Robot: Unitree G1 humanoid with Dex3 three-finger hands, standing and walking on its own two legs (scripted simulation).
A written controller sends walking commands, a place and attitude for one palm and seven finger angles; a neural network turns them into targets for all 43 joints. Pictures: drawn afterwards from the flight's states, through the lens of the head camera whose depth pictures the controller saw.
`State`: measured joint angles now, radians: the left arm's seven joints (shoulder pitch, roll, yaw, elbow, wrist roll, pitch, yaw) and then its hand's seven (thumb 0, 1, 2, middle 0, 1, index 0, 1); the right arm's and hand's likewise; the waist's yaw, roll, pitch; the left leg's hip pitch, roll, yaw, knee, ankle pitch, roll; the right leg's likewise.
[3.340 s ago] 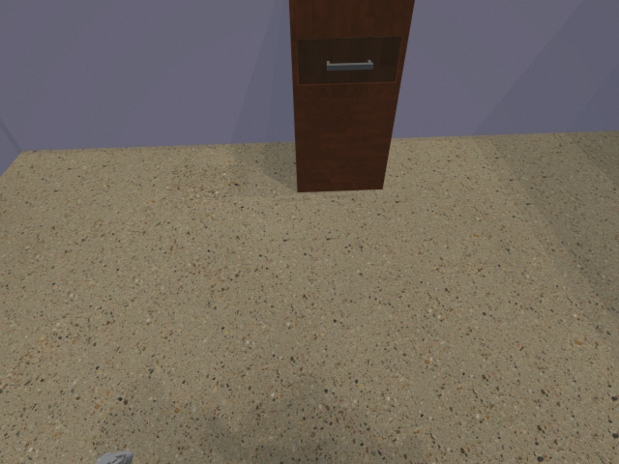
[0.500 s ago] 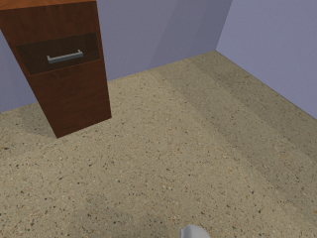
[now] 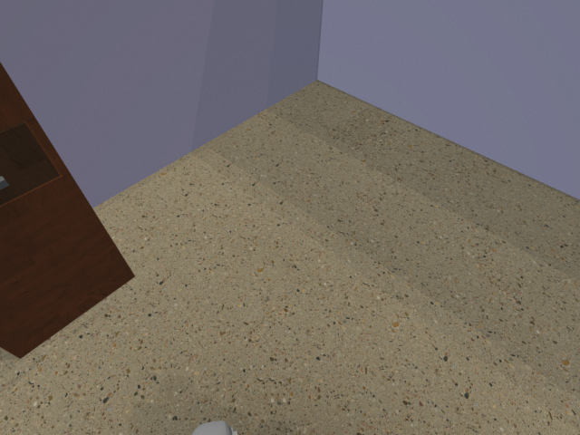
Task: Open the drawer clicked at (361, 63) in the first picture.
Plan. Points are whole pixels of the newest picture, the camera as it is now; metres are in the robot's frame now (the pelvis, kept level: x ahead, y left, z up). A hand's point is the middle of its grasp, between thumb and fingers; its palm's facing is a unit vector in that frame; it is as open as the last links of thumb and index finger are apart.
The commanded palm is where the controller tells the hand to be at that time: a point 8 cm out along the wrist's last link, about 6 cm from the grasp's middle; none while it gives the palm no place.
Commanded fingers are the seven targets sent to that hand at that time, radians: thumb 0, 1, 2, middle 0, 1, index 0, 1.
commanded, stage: walk to a spot facing it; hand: left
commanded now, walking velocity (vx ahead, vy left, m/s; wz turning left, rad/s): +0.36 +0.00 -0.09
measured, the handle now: out of the picture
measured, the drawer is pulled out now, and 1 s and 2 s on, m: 0.00 0.00 0.00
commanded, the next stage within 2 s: turn to face it in 0.22 s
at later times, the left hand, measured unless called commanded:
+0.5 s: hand (152, 427) +0.17 +0.23 -0.18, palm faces +0.01 -0.99 -0.15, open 7.4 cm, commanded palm none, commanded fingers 0.00 0.90 0.90 -0.20 -0.30 -0.20 -0.30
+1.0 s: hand (178, 360) +0.26 +0.20 -0.13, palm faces +0.27 -0.92 -0.27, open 7.4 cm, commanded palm none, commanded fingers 0.00 0.90 0.90 -0.20 -0.30 -0.20 -0.30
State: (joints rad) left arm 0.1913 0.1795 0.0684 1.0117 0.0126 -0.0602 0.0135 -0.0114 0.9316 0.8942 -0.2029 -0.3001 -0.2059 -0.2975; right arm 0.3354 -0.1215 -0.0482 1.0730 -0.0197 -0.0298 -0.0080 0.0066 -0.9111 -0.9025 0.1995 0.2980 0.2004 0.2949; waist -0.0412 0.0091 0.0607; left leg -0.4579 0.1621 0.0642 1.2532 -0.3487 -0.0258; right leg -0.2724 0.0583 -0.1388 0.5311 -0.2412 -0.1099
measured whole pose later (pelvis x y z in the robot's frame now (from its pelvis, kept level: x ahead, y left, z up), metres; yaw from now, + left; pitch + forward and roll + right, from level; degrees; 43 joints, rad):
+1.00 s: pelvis +0.21 -0.01 +0.01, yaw +16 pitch -1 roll +2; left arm 0.18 0.15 0.04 0.92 0.02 0.00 0.03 0.00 0.91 0.89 -0.20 -0.30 -0.21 -0.30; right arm 0.23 -0.24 -0.10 0.99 -0.02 0.07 0.02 0.00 -0.91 -0.90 0.20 0.30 0.20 0.29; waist -0.03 0.03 0.05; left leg -0.51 0.06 0.04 1.13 -0.37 -0.07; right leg -0.20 -0.11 -0.24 0.50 -0.28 -0.04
